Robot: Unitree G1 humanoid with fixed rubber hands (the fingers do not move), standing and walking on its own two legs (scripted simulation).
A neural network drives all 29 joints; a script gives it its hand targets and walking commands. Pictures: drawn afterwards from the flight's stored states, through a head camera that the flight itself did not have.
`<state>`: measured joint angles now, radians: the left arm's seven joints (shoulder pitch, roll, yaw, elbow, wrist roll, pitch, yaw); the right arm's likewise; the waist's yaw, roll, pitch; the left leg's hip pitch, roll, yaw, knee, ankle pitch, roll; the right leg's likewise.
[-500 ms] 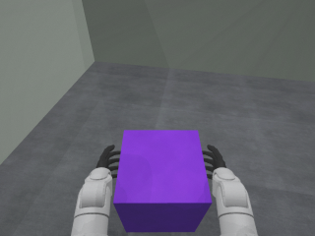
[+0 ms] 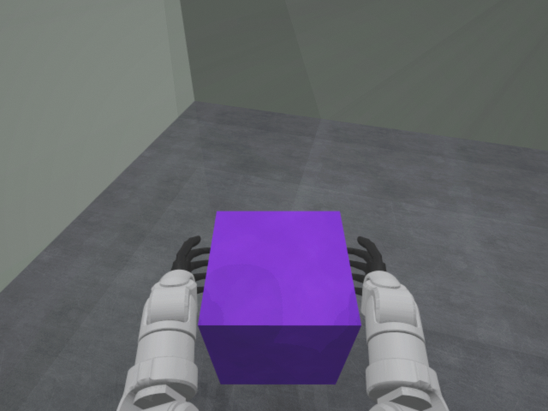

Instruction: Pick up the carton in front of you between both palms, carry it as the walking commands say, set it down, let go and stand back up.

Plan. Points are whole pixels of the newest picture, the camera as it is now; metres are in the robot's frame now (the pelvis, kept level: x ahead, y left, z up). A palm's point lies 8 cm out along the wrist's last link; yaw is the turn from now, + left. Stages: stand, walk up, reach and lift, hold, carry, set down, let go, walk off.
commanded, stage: set down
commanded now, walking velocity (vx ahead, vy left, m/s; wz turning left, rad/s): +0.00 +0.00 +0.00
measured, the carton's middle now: (278, 300) +0.33 -0.01 -0.04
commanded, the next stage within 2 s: none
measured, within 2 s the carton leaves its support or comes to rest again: neither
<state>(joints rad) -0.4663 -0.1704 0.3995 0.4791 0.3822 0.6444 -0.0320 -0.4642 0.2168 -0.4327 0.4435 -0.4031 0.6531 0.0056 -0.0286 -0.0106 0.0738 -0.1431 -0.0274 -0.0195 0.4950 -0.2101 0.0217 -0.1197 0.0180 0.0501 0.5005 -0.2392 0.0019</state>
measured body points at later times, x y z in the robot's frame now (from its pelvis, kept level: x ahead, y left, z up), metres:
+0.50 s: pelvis -0.03 +0.00 -0.09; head +0.21 +0.01 +0.30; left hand +0.41 +0.13 -0.18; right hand +0.37 -0.17 -0.17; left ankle +0.05 +0.11 -0.74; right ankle +0.03 -0.12 -0.74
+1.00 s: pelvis -0.04 +0.01 -0.21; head +0.24 +0.01 +0.14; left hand +0.46 +0.11 -0.32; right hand +0.42 -0.19 -0.31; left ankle +0.05 +0.11 -0.74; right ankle +0.03 -0.12 -0.74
